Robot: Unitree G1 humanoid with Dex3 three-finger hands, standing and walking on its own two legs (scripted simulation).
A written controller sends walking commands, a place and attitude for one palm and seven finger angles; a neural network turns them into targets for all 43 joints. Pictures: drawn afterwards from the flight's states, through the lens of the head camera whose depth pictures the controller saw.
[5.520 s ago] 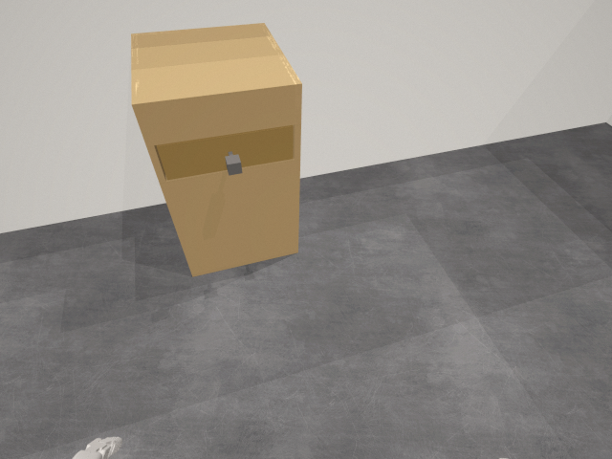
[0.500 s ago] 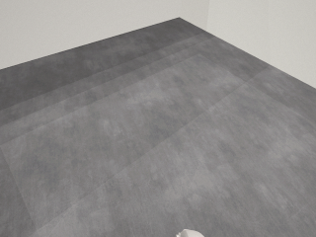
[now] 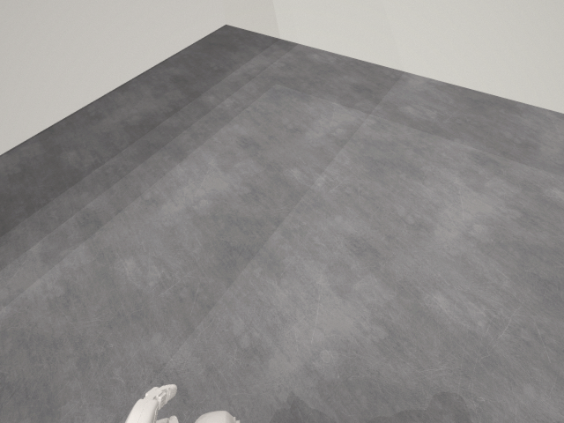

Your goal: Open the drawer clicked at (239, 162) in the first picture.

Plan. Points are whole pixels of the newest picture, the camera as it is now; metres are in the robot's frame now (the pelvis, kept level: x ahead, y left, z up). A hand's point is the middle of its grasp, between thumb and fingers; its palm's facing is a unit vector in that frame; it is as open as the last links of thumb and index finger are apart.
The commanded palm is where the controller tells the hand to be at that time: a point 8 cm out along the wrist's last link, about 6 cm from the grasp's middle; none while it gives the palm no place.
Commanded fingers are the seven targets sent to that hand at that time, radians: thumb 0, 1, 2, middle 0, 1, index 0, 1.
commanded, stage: turn to face it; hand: left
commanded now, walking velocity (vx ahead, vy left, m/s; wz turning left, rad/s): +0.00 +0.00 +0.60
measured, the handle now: out of the picture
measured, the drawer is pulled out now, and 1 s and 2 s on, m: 0.00 0.00 0.00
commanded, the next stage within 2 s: none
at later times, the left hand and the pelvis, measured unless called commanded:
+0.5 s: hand out of the picture +0.00 +0.25 -0.17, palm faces +0.32 -0.91 -0.26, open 7.4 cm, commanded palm none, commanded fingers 0.00 0.90 0.90 -0.20 -0.30 -0.20 -0.30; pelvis +0.01 +0.02 +0.01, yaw +16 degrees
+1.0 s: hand out of the picture -0.04 +0.15 -0.15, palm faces +0.57 -0.79 -0.25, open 7.3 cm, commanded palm none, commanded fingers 0.00 0.90 0.90 -0.20 -0.30 -0.20 -0.30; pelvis +0.01 -0.05 +0.01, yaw +36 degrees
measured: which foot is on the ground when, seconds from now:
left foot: up 0.00-0.24, down 0.26-0.72, up 0.74-1.00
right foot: down 0.00-0.26, up 0.28-0.70, down 0.72-1.00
